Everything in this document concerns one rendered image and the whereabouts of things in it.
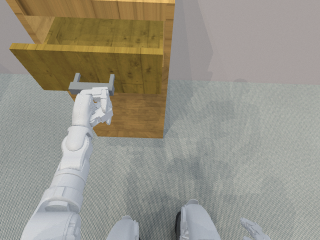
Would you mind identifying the handle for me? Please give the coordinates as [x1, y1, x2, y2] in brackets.
[68, 73, 115, 96]

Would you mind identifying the robot left forearm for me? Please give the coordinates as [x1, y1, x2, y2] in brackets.
[20, 125, 93, 240]

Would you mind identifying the robot right shin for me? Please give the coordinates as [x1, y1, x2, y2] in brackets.
[179, 199, 199, 240]

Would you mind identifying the left robot hand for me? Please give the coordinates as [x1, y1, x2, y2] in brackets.
[72, 87, 113, 131]

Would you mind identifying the right robot hand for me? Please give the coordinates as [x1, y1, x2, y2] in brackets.
[240, 217, 271, 240]

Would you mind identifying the drawer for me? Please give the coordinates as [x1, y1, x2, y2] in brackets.
[9, 16, 164, 94]

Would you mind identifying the left robot thigh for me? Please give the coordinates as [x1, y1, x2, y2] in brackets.
[106, 219, 139, 240]

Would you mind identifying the robot left upper arm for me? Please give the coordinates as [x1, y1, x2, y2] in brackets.
[23, 211, 81, 240]

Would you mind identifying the cabinet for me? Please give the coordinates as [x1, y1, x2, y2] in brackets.
[6, 0, 175, 139]

